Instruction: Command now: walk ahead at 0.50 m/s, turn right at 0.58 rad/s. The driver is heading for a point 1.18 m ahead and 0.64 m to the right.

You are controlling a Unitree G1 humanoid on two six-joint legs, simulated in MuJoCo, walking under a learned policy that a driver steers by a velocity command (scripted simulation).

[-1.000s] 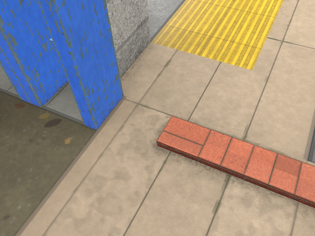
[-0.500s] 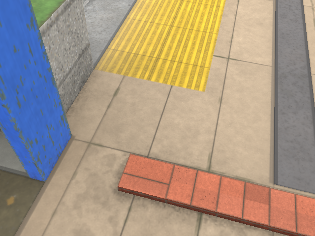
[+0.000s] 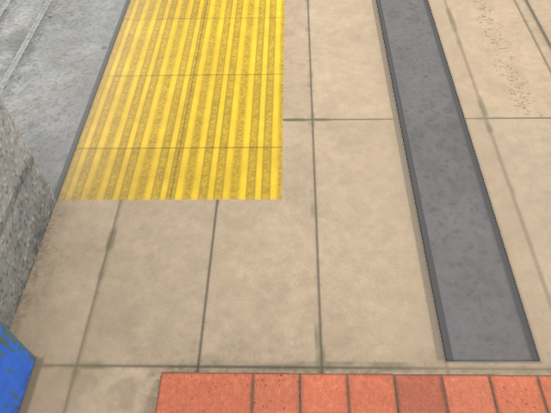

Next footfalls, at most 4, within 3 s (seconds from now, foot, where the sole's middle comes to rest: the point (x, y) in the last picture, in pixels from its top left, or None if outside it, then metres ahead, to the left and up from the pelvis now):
0.14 left None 0.25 0.18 -0.78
0.64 right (388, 406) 0.48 -0.18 -0.74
1.28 left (402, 279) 0.84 -0.26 -0.78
1.76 right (448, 337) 0.67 -0.36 -0.78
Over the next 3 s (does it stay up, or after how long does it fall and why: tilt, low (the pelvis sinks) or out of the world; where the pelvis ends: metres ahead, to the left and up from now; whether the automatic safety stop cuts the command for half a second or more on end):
stays up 0.95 -0.44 -0.02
